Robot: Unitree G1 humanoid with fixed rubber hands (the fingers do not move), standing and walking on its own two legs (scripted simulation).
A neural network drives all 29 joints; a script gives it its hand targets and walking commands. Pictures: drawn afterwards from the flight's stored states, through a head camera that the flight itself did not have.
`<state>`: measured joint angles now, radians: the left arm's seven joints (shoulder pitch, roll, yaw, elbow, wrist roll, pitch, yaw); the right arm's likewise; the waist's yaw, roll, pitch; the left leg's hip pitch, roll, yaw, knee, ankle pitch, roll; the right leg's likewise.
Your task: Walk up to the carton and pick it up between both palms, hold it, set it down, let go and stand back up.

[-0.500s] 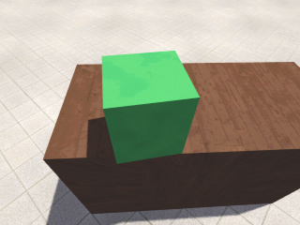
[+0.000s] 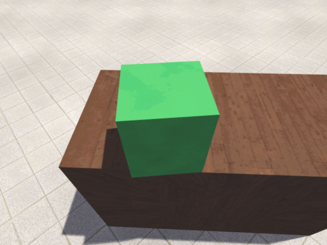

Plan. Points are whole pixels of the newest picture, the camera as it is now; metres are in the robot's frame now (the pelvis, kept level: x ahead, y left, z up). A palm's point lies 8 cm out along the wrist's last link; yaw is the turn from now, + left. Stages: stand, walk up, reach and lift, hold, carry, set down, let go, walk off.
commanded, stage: walk up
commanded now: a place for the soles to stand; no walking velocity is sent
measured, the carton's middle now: (164, 121) +0.43 +0.01 +0.06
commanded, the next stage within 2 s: none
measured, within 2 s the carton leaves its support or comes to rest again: neither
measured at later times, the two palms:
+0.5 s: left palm out of the picture +0.02 +0.24 -0.14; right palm out of the picture +0.07 -0.25 -0.13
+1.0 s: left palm out of the picture +0.00 +0.24 -0.14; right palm out of the picture +0.09 -0.26 -0.12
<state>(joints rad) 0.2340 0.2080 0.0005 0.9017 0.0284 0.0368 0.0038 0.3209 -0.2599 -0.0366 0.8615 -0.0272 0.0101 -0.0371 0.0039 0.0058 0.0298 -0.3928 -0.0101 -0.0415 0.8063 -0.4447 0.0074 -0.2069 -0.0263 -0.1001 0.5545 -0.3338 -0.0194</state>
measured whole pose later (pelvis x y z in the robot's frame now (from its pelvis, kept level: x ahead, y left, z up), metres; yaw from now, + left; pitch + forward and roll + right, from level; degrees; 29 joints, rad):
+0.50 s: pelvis +0.01 -0.02 +0.00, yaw +8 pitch -1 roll -1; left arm 0.24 0.25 -0.03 0.98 0.02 0.03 0.01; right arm 0.33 -0.21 0.02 0.93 -0.02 -0.02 -0.02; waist 0.00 0.00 0.02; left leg -0.28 -0.03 -0.13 0.58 -0.28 -0.01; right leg -0.13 -0.03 -0.23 0.50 -0.35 -0.03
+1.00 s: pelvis +0.01 -0.02 +0.00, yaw +12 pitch +0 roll -2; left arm 0.24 0.28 -0.02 0.96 0.03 0.05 0.01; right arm 0.33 -0.23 0.03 0.88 -0.01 -0.01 -0.04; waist 0.00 -0.01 0.04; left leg -0.35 -0.05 -0.20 0.65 -0.30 -0.01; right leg -0.16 -0.04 -0.30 0.54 -0.38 -0.03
